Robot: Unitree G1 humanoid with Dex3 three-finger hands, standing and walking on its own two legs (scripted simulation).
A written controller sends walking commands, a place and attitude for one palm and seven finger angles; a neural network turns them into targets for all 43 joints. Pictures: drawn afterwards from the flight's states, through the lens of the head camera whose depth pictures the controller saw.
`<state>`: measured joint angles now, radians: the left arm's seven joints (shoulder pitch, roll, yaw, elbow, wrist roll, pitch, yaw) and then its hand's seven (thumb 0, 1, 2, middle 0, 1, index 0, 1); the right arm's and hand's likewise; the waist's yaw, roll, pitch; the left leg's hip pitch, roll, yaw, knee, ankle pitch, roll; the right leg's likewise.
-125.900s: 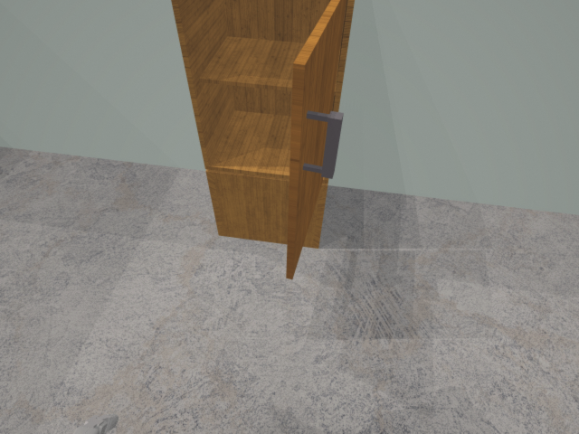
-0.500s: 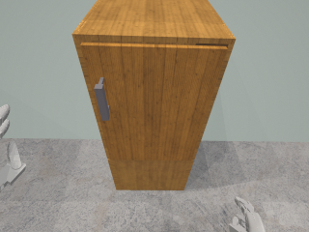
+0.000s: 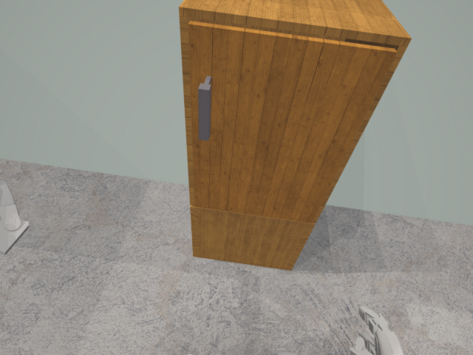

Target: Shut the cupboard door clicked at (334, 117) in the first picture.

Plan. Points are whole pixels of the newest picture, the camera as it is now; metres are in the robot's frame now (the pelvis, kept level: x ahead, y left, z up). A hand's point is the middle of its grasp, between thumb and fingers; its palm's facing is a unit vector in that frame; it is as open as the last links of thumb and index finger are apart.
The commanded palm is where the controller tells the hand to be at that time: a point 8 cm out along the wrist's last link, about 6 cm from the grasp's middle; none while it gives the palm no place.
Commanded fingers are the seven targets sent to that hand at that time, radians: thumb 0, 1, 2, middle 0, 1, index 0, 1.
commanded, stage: stop stepping back and stand still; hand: left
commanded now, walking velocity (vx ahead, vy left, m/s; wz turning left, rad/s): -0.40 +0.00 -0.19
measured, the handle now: (206, 108) +0.60 +0.12 +0.09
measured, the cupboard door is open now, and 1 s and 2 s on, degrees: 0 0 0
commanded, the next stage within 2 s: let the arm hang, fingers relaxed in 1.08 s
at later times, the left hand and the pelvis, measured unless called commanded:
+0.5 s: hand out of the picture +0.16 +0.27 +0.18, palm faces +0.42 -0.83 -0.37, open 7.4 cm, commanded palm +0.10 +0.30 +0.20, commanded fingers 0.00 0.90 0.90 -0.20 -0.30 -0.20 -0.30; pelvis -0.06 +0.01 +0.01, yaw -5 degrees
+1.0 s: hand (23, 263) +0.17 +0.26 +0.17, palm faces +0.40 -0.83 -0.39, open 7.4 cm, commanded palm +0.12 +0.29 +0.20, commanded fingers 0.00 0.90 0.90 -0.20 -0.30 -0.20 -0.30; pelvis -0.05 +0.00 +0.02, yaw -6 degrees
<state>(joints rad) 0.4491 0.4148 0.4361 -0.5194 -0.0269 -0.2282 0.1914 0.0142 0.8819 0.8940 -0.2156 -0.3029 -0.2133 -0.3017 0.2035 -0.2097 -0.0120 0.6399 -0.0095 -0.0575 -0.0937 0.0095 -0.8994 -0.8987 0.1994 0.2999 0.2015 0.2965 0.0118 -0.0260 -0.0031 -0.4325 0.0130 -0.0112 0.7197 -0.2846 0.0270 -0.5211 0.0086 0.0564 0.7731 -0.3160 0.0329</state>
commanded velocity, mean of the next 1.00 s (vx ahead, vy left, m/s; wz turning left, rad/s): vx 0.08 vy -0.01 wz -0.01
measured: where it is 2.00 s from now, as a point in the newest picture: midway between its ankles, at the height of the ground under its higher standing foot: outside the picture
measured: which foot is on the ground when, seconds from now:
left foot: down 0.00-0.26, up 0.28-0.42, down 0.44-1.00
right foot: up 0.00-0.24, down 0.26-1.00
